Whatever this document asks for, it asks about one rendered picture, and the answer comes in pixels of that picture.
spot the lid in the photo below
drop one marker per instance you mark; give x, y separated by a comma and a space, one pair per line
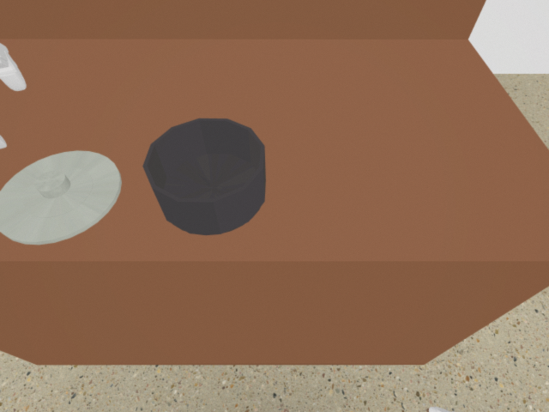
31, 219

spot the robot left hand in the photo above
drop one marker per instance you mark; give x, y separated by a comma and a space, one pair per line
10, 75

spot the pot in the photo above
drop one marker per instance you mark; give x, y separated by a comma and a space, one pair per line
208, 175

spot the table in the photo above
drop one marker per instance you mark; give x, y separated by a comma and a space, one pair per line
406, 200

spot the knob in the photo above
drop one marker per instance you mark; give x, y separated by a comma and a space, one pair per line
52, 184

